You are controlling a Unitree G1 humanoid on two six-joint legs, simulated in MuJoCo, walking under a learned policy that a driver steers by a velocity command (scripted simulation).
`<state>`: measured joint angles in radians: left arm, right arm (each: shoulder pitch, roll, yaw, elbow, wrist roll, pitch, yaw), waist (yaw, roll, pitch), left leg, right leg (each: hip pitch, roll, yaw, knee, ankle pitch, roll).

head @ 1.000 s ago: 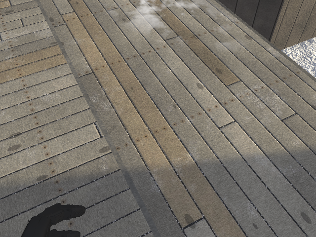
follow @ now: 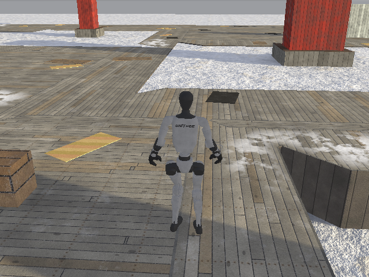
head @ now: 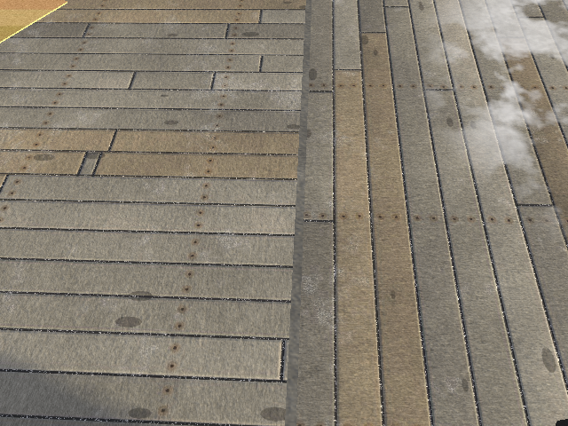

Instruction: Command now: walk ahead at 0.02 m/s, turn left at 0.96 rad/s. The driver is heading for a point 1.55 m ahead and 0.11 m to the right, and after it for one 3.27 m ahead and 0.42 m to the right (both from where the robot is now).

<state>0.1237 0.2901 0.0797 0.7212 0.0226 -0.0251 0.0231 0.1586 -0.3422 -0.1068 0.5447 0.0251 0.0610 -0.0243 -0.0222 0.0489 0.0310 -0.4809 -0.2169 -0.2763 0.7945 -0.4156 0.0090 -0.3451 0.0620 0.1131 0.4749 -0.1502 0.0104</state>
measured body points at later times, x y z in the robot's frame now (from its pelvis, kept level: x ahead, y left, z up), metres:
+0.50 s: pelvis +0.08 +0.04 +0.01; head +0.08 +0.06 +0.46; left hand +0.10 +0.33 -0.12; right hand +0.23 -0.20 -0.09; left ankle -0.03 +0.14 -0.73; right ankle +0.09 -0.10 -0.67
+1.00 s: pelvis +0.42 +0.00 -0.01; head +0.45 +0.00 +0.44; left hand +0.54 +0.28 -0.13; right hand +0.53 -0.27 -0.09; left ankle +0.43 +0.19 -0.63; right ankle +0.41 -0.01 -0.73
